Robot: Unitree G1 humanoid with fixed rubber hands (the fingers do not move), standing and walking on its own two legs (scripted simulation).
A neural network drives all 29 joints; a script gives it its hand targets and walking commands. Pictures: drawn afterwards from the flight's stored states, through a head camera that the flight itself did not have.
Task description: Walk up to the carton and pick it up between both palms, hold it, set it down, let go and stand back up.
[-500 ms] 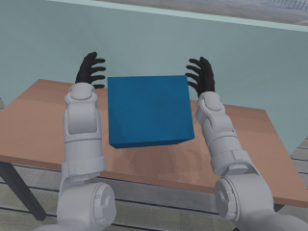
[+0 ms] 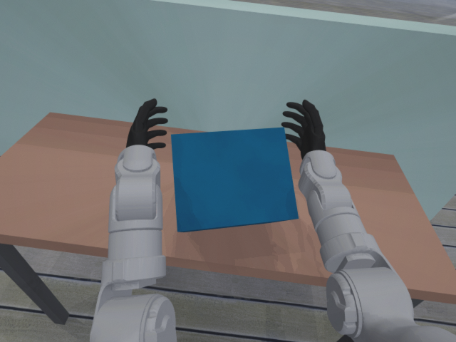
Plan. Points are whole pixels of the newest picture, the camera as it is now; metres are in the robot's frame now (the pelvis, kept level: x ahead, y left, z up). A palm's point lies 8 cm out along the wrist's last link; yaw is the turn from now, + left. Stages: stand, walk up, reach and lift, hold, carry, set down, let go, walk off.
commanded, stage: set down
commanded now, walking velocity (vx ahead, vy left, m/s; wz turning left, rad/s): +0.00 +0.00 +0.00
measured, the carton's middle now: (228, 185) +0.40 -0.04 +0.07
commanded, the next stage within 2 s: none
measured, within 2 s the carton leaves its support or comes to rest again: neither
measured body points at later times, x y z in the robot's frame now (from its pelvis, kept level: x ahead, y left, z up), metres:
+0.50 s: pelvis +0.00 -0.01 +0.00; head -0.03 +0.01 +0.45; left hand +0.39 +0.11 +0.18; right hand +0.40 -0.18 +0.16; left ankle +0.02 +0.13 -0.75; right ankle +0.01 -0.08 -0.75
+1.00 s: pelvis +0.01 +0.00 +0.00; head -0.02 +0.02 +0.45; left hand +0.40 +0.11 +0.18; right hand +0.41 -0.18 +0.16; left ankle +0.02 +0.13 -0.75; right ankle +0.01 -0.08 -0.75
